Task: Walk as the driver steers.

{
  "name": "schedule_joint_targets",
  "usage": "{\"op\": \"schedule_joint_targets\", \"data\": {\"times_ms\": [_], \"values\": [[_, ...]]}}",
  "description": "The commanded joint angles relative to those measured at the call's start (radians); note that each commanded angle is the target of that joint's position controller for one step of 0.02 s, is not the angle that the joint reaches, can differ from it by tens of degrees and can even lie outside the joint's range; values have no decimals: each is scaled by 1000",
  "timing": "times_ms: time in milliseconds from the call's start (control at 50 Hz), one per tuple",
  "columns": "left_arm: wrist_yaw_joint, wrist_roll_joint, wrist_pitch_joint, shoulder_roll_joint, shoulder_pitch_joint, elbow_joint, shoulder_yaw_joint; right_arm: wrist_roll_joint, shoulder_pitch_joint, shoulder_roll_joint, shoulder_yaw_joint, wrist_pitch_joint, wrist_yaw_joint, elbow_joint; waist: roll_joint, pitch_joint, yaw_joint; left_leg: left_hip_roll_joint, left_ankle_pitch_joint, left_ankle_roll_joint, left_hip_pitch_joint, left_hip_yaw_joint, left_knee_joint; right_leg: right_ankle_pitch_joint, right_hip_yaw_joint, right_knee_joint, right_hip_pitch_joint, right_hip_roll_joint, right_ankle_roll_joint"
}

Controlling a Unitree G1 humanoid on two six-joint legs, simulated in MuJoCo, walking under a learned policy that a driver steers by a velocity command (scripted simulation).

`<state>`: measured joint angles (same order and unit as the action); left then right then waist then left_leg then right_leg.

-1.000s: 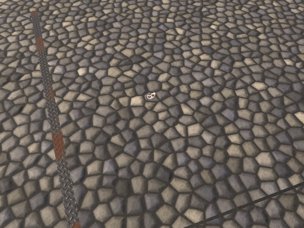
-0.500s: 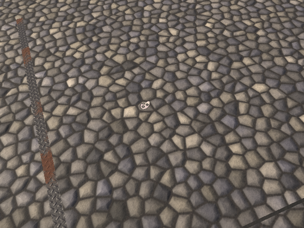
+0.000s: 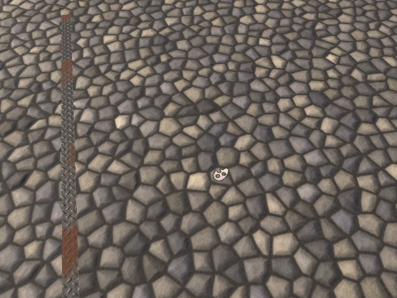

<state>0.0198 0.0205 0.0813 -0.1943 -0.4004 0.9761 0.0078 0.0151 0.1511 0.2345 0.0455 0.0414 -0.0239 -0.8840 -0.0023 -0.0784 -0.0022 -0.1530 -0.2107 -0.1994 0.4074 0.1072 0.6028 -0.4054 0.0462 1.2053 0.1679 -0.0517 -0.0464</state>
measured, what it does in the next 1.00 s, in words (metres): walks ahead, turning left: right foot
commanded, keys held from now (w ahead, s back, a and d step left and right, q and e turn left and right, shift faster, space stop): w+q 0.92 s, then w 0.08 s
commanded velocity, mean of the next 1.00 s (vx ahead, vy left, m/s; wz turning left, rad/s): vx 0.50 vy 0.00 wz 0.56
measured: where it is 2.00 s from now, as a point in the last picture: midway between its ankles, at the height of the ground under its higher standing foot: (108, 164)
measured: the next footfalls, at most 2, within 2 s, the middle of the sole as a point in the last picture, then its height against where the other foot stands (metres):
right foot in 0.48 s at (240, 293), level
left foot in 1.02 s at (144, 255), level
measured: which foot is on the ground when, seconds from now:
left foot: down 0.00-0.50, up 0.52-1.00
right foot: up 0.00-0.46, down 0.48-1.00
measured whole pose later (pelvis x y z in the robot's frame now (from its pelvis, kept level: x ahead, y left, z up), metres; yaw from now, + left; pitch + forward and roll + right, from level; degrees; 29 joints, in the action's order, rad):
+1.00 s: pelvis +0.51 +0.07 +0.01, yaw +35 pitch +2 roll -1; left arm 0.01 0.02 0.07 -0.24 -0.44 0.91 0.03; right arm 0.05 -0.02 0.23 0.02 0.01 -0.08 -0.68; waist -0.01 -0.06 0.08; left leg 0.00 -0.18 -0.13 0.52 0.09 0.60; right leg -0.42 0.27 0.34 -0.08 0.04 0.03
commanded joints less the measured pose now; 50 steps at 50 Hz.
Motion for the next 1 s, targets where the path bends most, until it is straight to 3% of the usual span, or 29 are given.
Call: {"op": "schedule_joint_targets", "data": {"times_ms": [20, 40, 60, 120, 180, 240, 360, 400, 420, 460, 480, 500, 520, 540, 560, 580, 600, 640, 700, 780, 840, 920, 960, 980, 1000], "values": [[-18, 3, 41, -168, 86, -147, 35, -9, 129, 118, 41, -4, 10, -3, 58, 31, -21, 411, -101, -200, -357, -672, -416, 86, -121, 171, 523, 93, -11], [-17, 13, 28, -158, 96, -154, 34, -6, 120, 95, 32, 5, 13, -5, 93, 1, 16, 364, 26, -163, -255, -600, -419, 90, -123, 103, 460, 117, 6], [-19, 24, 5, -136, 79, -153, 29, -8, 121, 96, 28, 14, 17, -5, 92, 0, 40, 330, 94, -142, -185, -534, -426, 90, -120, 42, 401, 133, 24], [-23, 31, -32, -101, 118, -184, 21, -13, 167, 141, 35, 37, 16, -18, 39, 12, 44, 259, 248, -111, -111, -423, -431, 155, -75, -100, 370, 146, 62], [-26, 26, -41, -117, 277, -247, 25, -18, 246, 142, 34, 32, 17, -28, -17, -5, -12, 226, 296, -45, -158, -411, -431, 313, -52, -262, 455, 146, 87], [-33, 22, -46, -122, 378, -283, 24, -17, 328, 145, 36, 24, 21, -35, -45, 25, -65, 221, 366, 5, -290, -429, -387, 407, -54, -360, 525, 126, 92], [-46, 13, -32, -125, 560, -362, 8, 2, 416, 156, 38, 17, 39, -31, -79, 19, -123, 243, 514, -14, -480, -497, -295, 354, -52, -537, 574, 62, 78], [-45, 6, -21, -137, 547, -374, 7, 6, 390, 170, 42, 17, 46, -19, -94, 25, -100, 258, 560, -5, -480, -519, -259, 334, -64, -618, 481, 45, 57], [-41, 2, -16, -149, 494, -363, 11, 5, 349, 180, 45, 18, 49, -7, -100, 36, -65, 255, 601, 14, -440, -517, -231, 311, -67, -667, 371, 30, 42], [-21, -2, -1, -204, 253, -295, 35, -4, 275, 201, 48, 31, 35, 12, -68, 150, 52, 193, 738, 64, -343, -480, -11, 310, -61, -761, 6, 2, -2], [-2, 14, 12, -258, 92, -270, 52, -17, 263, 176, 42, 43, 22, 32, -21, 267, 119, 147, 547, 83, -209, -446, 205, 231, -179, -764, -252, 138, -43], [14, 41, 8, -328, -8, -269, 70, -39, 326, 67, 19, 48, 25, 59, 164, 398, 104, 47, -127, 104, 22, -311, 484, 170, -499, -768, -505, 431, -100], [6, 30, -9, -344, 31, -268, 83, -31, 404, 123, 25, 37, 31, 75, 297, 451, 46, 17, -359, 109, 189, -246, 646, 82, -859, -874, -509, 523, -202], [1, 19, -15, -232, 113, -284, 67, -3, 349, 164, 32, 18, 36, 44, 111, 271, 22, 104, -241, 110, 241, -242, 694, -31, -736, -905, -346, 470, -183], [-5, 12, -13, -161, 167, -288, 50, 7, 271, 155, 32, 13, 23, 52, 22, 154, 24, 130, -155, 118, 224, -223, 657, 19, -564, -935, -204, 406, -157], [-9, 17, -10, -141, 183, -279, 44, 7, 244, 133, 31, 7, 13, 61, 24, 104, 6, 157, -122, 126, 202, -212, 622, 120, -449, -966, -121, 360, -130], [-7, 13, -3, -140, 164, -260, 42, 19, 231, 123, 31, -4, 3, 68, 61, 76, -4, 178, -114, 132, 185, -205, 596, 206, -364, -985, -67, 330, -120], [-15, 2, 17, -140, 125, -231, 44, 23, 222, 101, 26, -24, -12, 80, 92, 73, -17, 186, -99, 135, 172, -186, 587, 353, -263, -1007, -34, 308, -113], [-23, -7, 35, -146, 89, -206, 49, 25, 129, 85, 20, -35, -29, 127, 93, 60, -17, 206, -21, 140, 262, -177, 565, 466, -155, -1041, -53, 313, -122], [-25, -2, 30, -147, 46, -176, 50, 19, -15, 70, 7, -31, -44, 188, 85, 28, 2, 210, 130, 151, 309, -137, 405, 547, -15, -1054, -63, 281, -107], [-22, -2, 28, -169, 19, -160, 55, 17, -125, 52, -8, -24, -57, 226, 85, 9, 28, 210, 220, 139, 245, -80, 211, 557, 61, -1051, -70, 275, -87], [-8, 0, 11, -203, -45, -126, 64, 26, -217, 64, -11, -24, -62, 268, 80, -13, 53, 192, 115, 101, 212, -16, 66, 637, 106, -1006, -192, 318, -75], [-3, 2, -4, -219, -74, -103, 64, 34, -198, 69, -8, -23, -51, 267, 92, 12, 40, 137, 2, 66, 117, 14, 12, 896, 134, -900, -232, 328, -69], [-2, 3, -13, -233, -82, -94, 65, 37, -137, 79, -2, -19, -45, 249, 101, 51, 13, 100, -42, 45, 30, 22, -12, 1035, 148, -794, -244, 330, -67], [-2, 0, -21, -239, -81, -92, 63, 42, -9, 97, 10, -9, -36, 206, 89, 122, -42, 62, -31, 20, -131, 20, -72, 1069, 170, -631, -211, 321, -58]]}}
